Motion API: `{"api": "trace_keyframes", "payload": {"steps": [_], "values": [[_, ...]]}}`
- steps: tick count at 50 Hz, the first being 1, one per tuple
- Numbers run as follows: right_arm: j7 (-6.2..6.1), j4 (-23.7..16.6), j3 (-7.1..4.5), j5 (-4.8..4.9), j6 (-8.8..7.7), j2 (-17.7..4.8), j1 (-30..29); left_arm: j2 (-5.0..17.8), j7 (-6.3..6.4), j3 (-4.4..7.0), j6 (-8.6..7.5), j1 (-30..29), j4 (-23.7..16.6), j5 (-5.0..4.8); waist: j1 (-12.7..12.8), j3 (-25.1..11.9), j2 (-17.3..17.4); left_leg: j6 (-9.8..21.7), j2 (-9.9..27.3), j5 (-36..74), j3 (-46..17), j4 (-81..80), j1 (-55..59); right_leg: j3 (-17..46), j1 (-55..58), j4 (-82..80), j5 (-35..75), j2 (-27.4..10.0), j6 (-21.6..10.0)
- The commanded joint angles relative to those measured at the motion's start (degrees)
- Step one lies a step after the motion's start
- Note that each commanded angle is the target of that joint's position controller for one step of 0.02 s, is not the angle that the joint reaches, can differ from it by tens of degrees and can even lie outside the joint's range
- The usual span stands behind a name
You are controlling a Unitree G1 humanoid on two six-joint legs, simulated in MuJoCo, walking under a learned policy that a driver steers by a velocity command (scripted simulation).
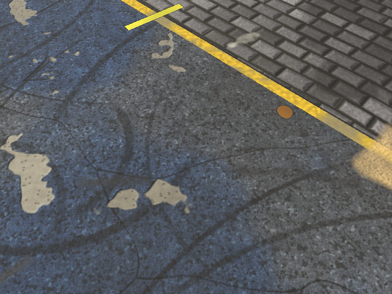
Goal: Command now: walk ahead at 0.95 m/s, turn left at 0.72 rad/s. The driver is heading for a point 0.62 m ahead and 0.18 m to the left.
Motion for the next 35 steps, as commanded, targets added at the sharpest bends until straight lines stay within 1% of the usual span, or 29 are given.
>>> {"api": "trace_keyframes", "payload": {"steps": [1,2,3,6,9,10,11,12,13,14,15,16,17,18,19,20,21,22,23,24,25,26,27,28,29,30,32,34,35], "values": [[1.05,-6.77,-0.53,0.20,1.34,0.55,-3.52,2.33,0.38,1.64,-0.77,3.17,1.07,0.46,1.86,0.43,-11.25,0.14,6.50,3.42,-2.99,1.73,-17.00,13.73,12.40,-20.76,-1.15,-14.53,-8.36],[1.20,-7.24,-0.46,0.08,2.41,1.23,-4.45,2.09,0.40,1.68,-0.98,1.71,1.60,-0.05,0.92,2.54,-10.16,-0.10,6.67,3.29,-2.48,1.57,-17.74,9.80,10.28,-21.98,2.62,-14.39,-7.95],[1.25,-8.01,-0.49,-0.37,3.02,1.20,-5.57,2.80,0.51,1.91,-1.22,0.83,1.91,-0.13,0.24,4.14,-8.99,-0.45,6.77,4.97,-2.31,0.95,-18.76,6.71,8.86,-23.02,5.72,-14.40,-7.89],[1.88,-10.20,-0.34,-1.00,3.11,-0.10,-9.76,5.48,1.20,2.46,-1.44,-0.83,2.45,0.53,-0.99,7.69,-6.27,-1.00,6.15,14.13,-0.74,-7.55,-19.54,-1.89,6.82,-26.05,10.35,-12.77,-7.97],[3.69,-12.07,-0.16,-1.29,2.31,-1.61,-16.94,9.58,1.73,3.39,-1.23,1.95,3.51,-0.03,1.37,9.81,-0.98,1.24,4.23,21.88,4.50,-21.09,-16.73,-8.62,11.20,-28.07,14.98,-11.78,-6.51],[4.34,-12.76,-0.14,-1.25,1.98,-1.87,-19.03,11.18,1.75,3.71,-0.95,2.93,3.86,-0.17,1.88,10.14,-0.24,2.21,3.16,22.71,6.50,-25.17,-15.24,-10.12,13.59,-27.65,19.75,-12.00,-6.05],[4.78,-13.30,-0.44,-1.11,1.73,-2.76,-19.86,12.95,1.77,4.03,-0.56,3.16,3.93,-0.12,1.49,9.35,-0.89,3.26,1.00,22.39,9.19,-28.06,-12.20,-11.35,16.04,-25.53,32.10,-12.10,-5.60],[4.88,-13.62,-1.10,-0.76,1.71,-4.35,-19.30,14.89,1.80,4.44,-0.01,3.73,4.01,-0.25,0.48,6.91,-2.70,4.30,-1.89,20.58,12.04,-28.71,-8.59,-11.78,19.57,-21.53,48.71,-12.42,-5.30],[4.73,-13.46,-2.02,-0.13,2.00,-6.38,-16.32,16.92,1.86,4.89,0.83,3.70,3.84,-0.65,-1.93,3.75,-5.50,5.36,-4.77,16.24,14.11,-28.12,-4.65,-12.04,23.22,-15.02,64.95,-12.89,-5.14],[4.52,-12.44,-3.36,0.38,2.54,-8.98,-9.34,18.69,1.79,5.33,1.72,2.55,3.25,-1.03,-6.28,-0.65,-8.12,6.74,-6.95,11.44,14.87,-27.30,3.40,-11.93,23.75,-4.41,75.62,-13.51,-5.29],[4.12,-9.83,-5.42,0.18,3.27,-12.96,1.99,19.14,1.71,5.47,2.02,0.90,2.15,-1.48,-11.91,-6.69,-8.99,8.70,-8.85,7.99,14.21,-27.67,19.11,-10.51,18.01,10.09,77.92,-13.47,-5.59],[3.02,-6.41,-7.47,0.33,4.08,-16.55,12.43,15.62,1.66,4.37,1.33,-0.08,1.92,-1.65,-16.09,-9.69,-3.83,10.90,-8.69,10.10,8.33,-32.65,37.64,-9.52,4.67,30.67,55.82,-8.86,-3.35],[2.53,-6.41,-7.70,0.24,4.54,-20.11,8.78,3.86,1.07,1.08,-0.99,2.61,-0.28,0.12,-7.64,-5.87,20.54,17.33,-2.24,15.45,-9.08,-36.81,45.42,-5.86,-16.25,60.70,-15.58,5.65,-0.19],[3.11,-10.78,-5.65,-2.16,2.09,-17.89,3.71,3.78,0.52,-0.50,-3.86,7.71,-4.75,-1.60,-1.81,-21.54,20.08,27.37,9.24,-16.95,-45.67,-54.44,52.51,11.02,-28.97,66.25,-17.57,7.36,-1.79],[3.34,-12.14,-5.10,-2.16,0.68,-12.66,3.49,10.76,0.60,0.64,-5.17,-1.69,-5.49,-2.82,-5.57,-16.24,6.06,22.14,9.59,-25.45,-48.73,-62.24,46.21,13.96,-28.96,59.97,-10.70,3.54,-4.39],[3.68,-10.97,-4.83,-2.58,-0.79,-12.02,2.13,10.20,0.98,0.77,-5.21,-5.49,-6.96,-3.52,-2.50,-6.47,-2.62,19.85,9.05,-23.47,-47.11,-64.45,35.66,12.83,-29.20,53.30,-7.23,2.38,-4.84],[3.88,-11.06,-4.21,-2.54,-1.84,-10.22,-1.18,8.87,1.69,0.40,-4.53,-5.25,-5.66,-1.87,0.25,-3.96,-9.11,17.77,6.97,-17.28,-41.72,-62.92,27.85,13.67,-24.32,47.84,-4.65,-0.45,-4.64],[3.37,-11.73,-4.25,-2.96,-2.18,-10.55,-5.09,8.15,1.66,0.56,-3.88,-2.41,-5.02,-0.86,3.47,-2.19,-7.13,18.05,4.39,-12.19,-37.35,-61.30,20.61,14.83,-20.26,44.29,-2.70,-1.45,-3.50],[2.90,-12.29,-3.83,-3.10,-2.13,-9.42,-7.02,8.91,1.51,0.90,-2.88,-1.51,-4.30,-0.45,4.50,-0.35,-5.78,17.65,1.77,-8.55,-32.80,-62.06,15.91,15.00,-17.77,41.42,-1.93,-2.19,-2.35],[2.42,-11.91,-3.48,-2.46,-2.03,-8.40,-7.34,8.93,1.55,1.07,-2.24,-1.69,-4.21,-0.09,4.85,0.98,-4.93,17.40,0.44,-5.21,-29.16,-62.87,13.45,14.35,-16.98,37.27,-1.46,-2.67,-1.24],[1.83,-11.47,-3.14,-1.90,-1.95,-7.64,-6.88,8.35,1.66,0.94,-1.75,-3.10,-4.36,0.36,4.49,2.20,-5.23,16.97,-0.75,-1.84,-26.00,-63.40,10.80,13.21,-16.13,33.05,-0.94,-2.98,-0.16],[1.09,-11.06,-2.94,-1.64,-1.91,-7.32,-6.64,7.81,1.70,0.61,-1.54,-6.31,-5.57,1.02,3.50,4.44,-5.16,16.24,-2.14,8.87,-21.45,-63.55,8.04,10.66,-15.65,27.40,2.30,-2.52,1.06],[0.19,-10.44,-2.86,-1.67,-1.58,-7.26,-6.71,6.42,1.62,0.13,-1.54,-10.24,-7.02,1.65,2.31,6.01,-4.53,14.79,-4.15,20.07,-16.43,-62.16,5.45,7.92,-14.61,20.88,7.57,-1.58,2.12],[-0.54,-9.62,-2.81,-1.66,-0.92,-7.02,-6.79,4.44,1.30,-0.46,-1.68,-12.76,-7.77,2.18,1.10,6.22,-3.46,12.36,-6.77,27.07,-11.45,-59.34,3.14,5.56,-11.58,13.66,14.92,-0.36,2.47],[-0.96,-8.44,-2.84,-1.67,-0.20,-6.75,-5.14,2.46,0.81,-0.99,-1.92,-14.82,-8.25,2.57,-1.09,4.98,-2.49,9.86,-8.48,28.45,-8.60,-57.67,1.69,3.23,-7.54,6.82,23.00,1.36,2.24],[-1.06,-6.89,-2.96,-1.89,0.28,-6.78,-1.44,1.60,0.21,-1.13,-2.26,-16.55,-8.78,2.42,-3.79,2.78,-1.35,8.45,-7.69,25.87,-9.46,-58.19,1.60,1.85,-3.42,3.29,31.45,3.26,1.91],[-1.22,-4.57,-3.06,-1.83,0.89,-6.79,1.92,3.04,-0.49,-0.29,-2.52,-18.27,-9.72,1.18,-5.60,1.61,1.26,7.44,-6.12,22.12,-11.74,-55.94,6.32,3.11,-2.59,-1.96,35.17,4.67,1.22],[-1.70,-2.92,-2.85,-1.72,1.33,-5.36,3.11,4.91,-0.60,0.70,-2.75,-19.07,-10.23,0.84,-5.21,0.83,2.52,6.44,-4.42,22.99,-14.28,-50.73,14.29,4.87,-4.73,-5.70,33.21,4.76,-0.34],[-2.04,-2.73,-3.06,-1.92,1.47,-5.56,2.53,6.17,-0.54,1.38,-2.98,-17.28,-9.67,0.73,-3.71,-0.30,3.40,5.83,-3.52,26.61,-15.37,-47.75,17.55,5.27,-4.10,-6.14,31.31,4.86,-1.17]]}}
